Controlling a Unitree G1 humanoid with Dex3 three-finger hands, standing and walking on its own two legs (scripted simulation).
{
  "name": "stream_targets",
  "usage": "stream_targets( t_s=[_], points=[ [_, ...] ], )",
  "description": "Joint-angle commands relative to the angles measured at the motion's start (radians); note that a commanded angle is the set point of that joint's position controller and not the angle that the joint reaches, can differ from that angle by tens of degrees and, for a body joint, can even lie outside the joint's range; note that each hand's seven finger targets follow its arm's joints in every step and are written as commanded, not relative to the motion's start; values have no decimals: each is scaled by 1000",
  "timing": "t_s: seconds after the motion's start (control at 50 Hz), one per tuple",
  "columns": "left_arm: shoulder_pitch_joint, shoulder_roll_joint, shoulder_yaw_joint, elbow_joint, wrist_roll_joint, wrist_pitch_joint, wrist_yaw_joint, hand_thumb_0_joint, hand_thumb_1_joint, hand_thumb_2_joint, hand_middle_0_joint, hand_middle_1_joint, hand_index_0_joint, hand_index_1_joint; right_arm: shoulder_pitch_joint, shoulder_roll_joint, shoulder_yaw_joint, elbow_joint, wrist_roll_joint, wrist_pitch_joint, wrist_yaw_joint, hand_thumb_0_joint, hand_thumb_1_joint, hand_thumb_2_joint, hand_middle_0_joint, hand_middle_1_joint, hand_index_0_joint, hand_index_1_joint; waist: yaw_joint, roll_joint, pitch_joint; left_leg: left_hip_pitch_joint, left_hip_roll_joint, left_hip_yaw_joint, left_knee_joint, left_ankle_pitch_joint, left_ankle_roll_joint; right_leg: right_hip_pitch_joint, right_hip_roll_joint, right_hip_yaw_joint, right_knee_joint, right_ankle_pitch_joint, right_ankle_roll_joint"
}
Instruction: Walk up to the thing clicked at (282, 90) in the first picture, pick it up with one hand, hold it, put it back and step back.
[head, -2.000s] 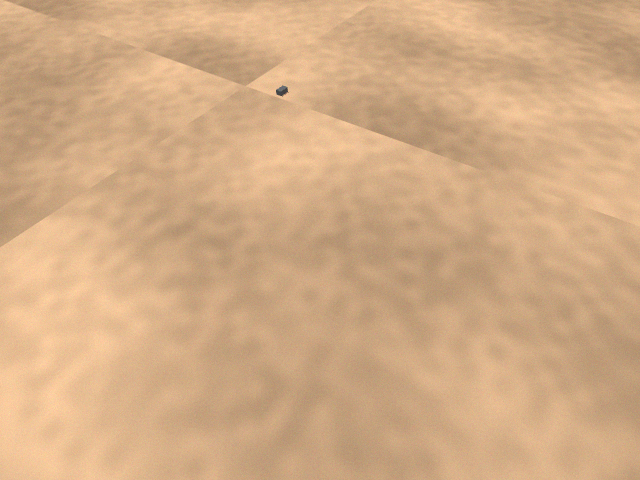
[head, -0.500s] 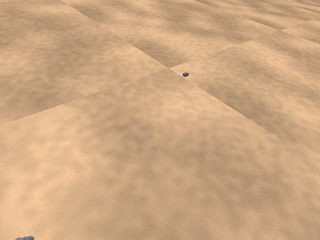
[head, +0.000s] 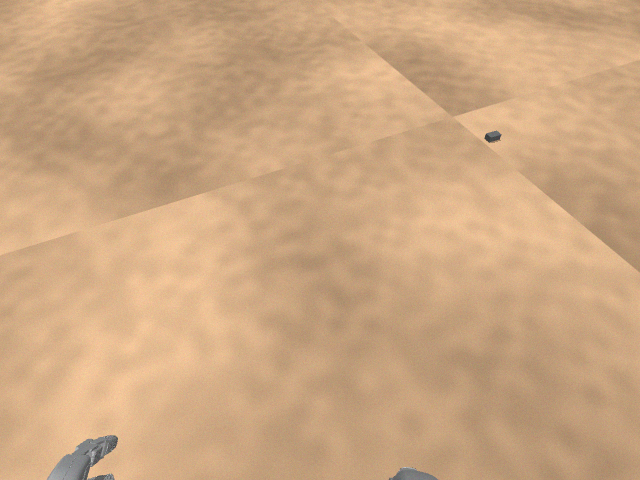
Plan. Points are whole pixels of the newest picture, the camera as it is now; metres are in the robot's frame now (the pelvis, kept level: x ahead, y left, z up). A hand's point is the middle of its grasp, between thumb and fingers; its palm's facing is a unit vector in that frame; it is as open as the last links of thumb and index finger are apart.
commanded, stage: walk up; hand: left
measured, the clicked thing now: (492, 136) +1.75 -0.81 -0.73
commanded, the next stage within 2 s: none
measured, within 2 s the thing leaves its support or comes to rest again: neither
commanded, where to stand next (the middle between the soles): +1.51 -1.16 m, yaw +28 degrees
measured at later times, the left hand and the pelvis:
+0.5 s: hand (250, 383) +0.29 +0.14 -0.16, palm faces +0.09 -0.96 -0.26, open 7.4 cm; pelvis +0.30 -0.11 +0.00, yaw +8 degrees
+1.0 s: hand (346, 230) +0.56 -0.02 -0.09, palm faces +0.26 -0.89 -0.38, open 7.4 cm; pelvis +0.55 -0.31 +0.03, yaw +15 degrees
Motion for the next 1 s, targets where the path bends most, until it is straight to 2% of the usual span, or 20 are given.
stream_targets(
  t_s=[0.0,0.04,0.08,0.12,0.22,0.28,0.32,0.34,0.36,0.38,0.4,0.46,0.54,0.66,0.74,0.78,0.8,0.82,0.9,0.98],
  points=[
    [145,419,101,-54,-20,-38,64,0,900,900,-200,-300,-200,-300,-59,-190,-21,-115,6,-42,-35,0,-900,-900,200,300,200,300,137,-346,-143,-746,-96,105,709,-13,68,666,-403,768,-604,-379,-129],
    [86,293,64,-74,-22,-54,78,0,900,900,-200,-300,-200,-300,-109,-186,-25,-73,42,-45,-12,0,-900,-900,200,300,200,300,73,-170,-46,-642,-60,19,571,200,89,478,-239,333,-502,-45,-62],
    [86,213,39,-51,-24,-60,82,0,900,900,-200,-300,-200,-300,-33,-153,-18,-50,45,-30,6,0,-900,-900,200,300,200,300,24,-181,-1,-525,-43,64,387,271,82,415,-130,80,-417,312,-11],
    [115,188,27,-68,-20,-62,80,0,900,900,-200,-300,-200,-300,-66,-143,-17,-71,29,-17,15,0,-900,-900,200,300,200,300,22,-169,14,-494,-83,124,291,292,63,407,-104,-6,-400,515,-46],
    [90,211,25,-141,-4,-39,54,0,900,900,-200,-300,-200,-300,-168,-121,-18,-149,45,-7,28,0,-900,-900,200,300,200,300,24,-158,77,-240,-110,284,-117,478,32,244,-78,-94,-474,275,-78],
    [122,214,28,-169,-16,-19,59,0,900,900,-200,-300,-200,-300,18,-145,-47,-105,38,-1,2,0,-900,-900,200,300,200,300,-37,-103,-31,20,-146,287,-103,461,49,209,-127,-38,-313,380,-109],
    [157,195,18,-187,-18,-13,69,0,900,900,-200,-300,-200,-300,139,-199,-72,-92,19,0,-23,0,-900,-900,200,300,200,300,-96,1,-79,211,-141,249,-154,371,94,116,-74,-90,-13,523,-68],
    [199,166,9,-194,-20,-8,76,0,900,900,-200,-300,-200,-300,232,-246,-92,-90,5,-2,-36,0,-900,-900,200,300,200,300,-154,97,-112,344,-34,45,-209,218,162,-25,-26,-64,260,359,-32],
    [263,119,0,-206,-20,-3,78,0,900,900,-200,-300,-200,-300,272,-323,-116,-114,-6,-2,-52,0,-900,-900,200,300,200,300,-135,290,-178,477,287,-476,-278,145,284,-236,98,-37,549,-322,8],
    [264,270,27,-214,-30,15,81,0,900,900,-200,-300,-200,-300,212,-346,-124,-155,37,-8,-62,0,-900,-900,200,300,200,300,-132,157,-225,538,438,-828,-407,76,416,-391,99,200,753,-306,37],
    [175,329,29,-214,-18,8,86,0,900,900,-200,-300,-200,-300,117,-328,-125,-166,54,-14,-77,0,-900,-900,200,300,200,300,-131,58,-160,416,457,-811,-476,0,408,-415,19,268,781,-245,18],
    [106,251,30,-213,-32,-6,65,0,900,900,-200,-300,-200,-300,15,-237,-53,-160,62,-44,-72,0,-900,-900,200,300,200,300,-54,-78,-9,-10,240,-242,-417,517,269,-174,-49,224,658,-111,22],
    [153,192,29,-208,-27,31,19,0,900,900,-200,-300,-200,-300,-82,-250,-52,-149,36,-74,-37,0,-900,-900,200,300,200,300,35,89,84,-318,52,70,-480,243,179,-14,-68,138,331,-10,-4],
    [27,173,38,-235,-19,40,-9,0,900,900,-200,-300,-200,-300,-58,-313,-72,-121,16,-72,-17,0,-900,-900,200,300,200,300,-25,233,37,-262,75,62,-502,124,171,107,-76,66,-35,132,-9],
    [139,202,70,-186,-16,31,0,0,900,900,-200,-300,-200,-300,-110,-298,-69,-120,7,-39,-29,0,-900,-900,200,300,200,300,66,150,-59,-285,92,106,-238,287,136,345,-15,-3,-144,44,-24],
    [368,326,118,-122,8,9,28,0,900,900,-200,-300,-200,-300,-8,-142,-19,-117,8,-29,-37,0,-900,-900,200,300,200,300,177,-259,-160,-586,-71,200,360,125,73,676,-103,202,-305,-212,-57],
    [330,401,118,-133,2,2,46,0,900,900,-200,-300,-200,-300,13,-132,-8,-136,33,-26,-48,0,-900,-900,200,300,200,300,143,-446,-135,-787,-201,199,530,-95,44,682,-294,570,-512,-235,-102],
    [212,406,114,-166,-11,0,62,0,900,900,-200,-300,-200,-300,35,-176,-19,-99,18,-16,-68,0,-900,-900,200,300,200,300,93,-388,-129,-728,-105,112,612,-66,51,586,-342,680,-550,-300,-148],
    [81,231,58,-190,-21,-4,72,0,900,900,-200,-300,-200,-300,59,-204,-28,-12,50,-16,-47,0,-900,-900,200,300,200,300,-2,-230,-11,-520,-52,77,381,168,52,312,-136,195,-444,-99,-120],
    [126,171,38,-206,-15,-16,68,0,900,900,-200,-300,-200,-300,24,-171,-11,-29,29,-15,-33,0,-900,-900,200,300,200,300,18,-183,35,-491,-104,137,182,209,25,316,-100,113,-455,169,-177]
  ],
)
